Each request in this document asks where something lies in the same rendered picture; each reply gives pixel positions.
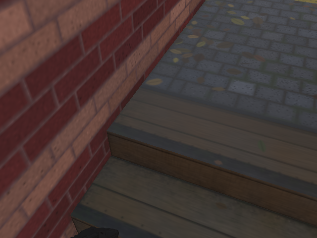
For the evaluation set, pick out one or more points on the left robot hand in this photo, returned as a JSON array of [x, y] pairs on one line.
[[93, 232]]

